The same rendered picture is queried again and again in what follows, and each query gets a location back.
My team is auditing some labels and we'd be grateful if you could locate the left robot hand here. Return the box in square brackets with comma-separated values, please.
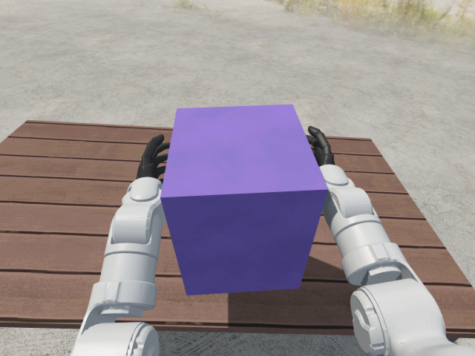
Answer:
[136, 134, 170, 184]

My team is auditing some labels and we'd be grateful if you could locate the table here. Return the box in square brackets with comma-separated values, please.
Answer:
[0, 120, 475, 343]

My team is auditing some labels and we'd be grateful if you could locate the right robot upper arm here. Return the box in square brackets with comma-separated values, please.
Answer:
[350, 278, 475, 356]

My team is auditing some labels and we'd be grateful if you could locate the left robot forearm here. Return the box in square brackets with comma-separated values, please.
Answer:
[71, 177, 166, 356]

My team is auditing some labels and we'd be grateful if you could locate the left robot upper arm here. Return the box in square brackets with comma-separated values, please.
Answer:
[72, 322, 160, 356]

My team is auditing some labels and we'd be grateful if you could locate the right robot forearm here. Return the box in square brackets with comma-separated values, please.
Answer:
[319, 165, 446, 336]

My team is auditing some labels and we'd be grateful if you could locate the right robot hand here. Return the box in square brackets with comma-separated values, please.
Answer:
[306, 126, 335, 167]

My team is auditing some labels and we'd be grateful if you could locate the carton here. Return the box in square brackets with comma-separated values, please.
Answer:
[160, 105, 328, 295]

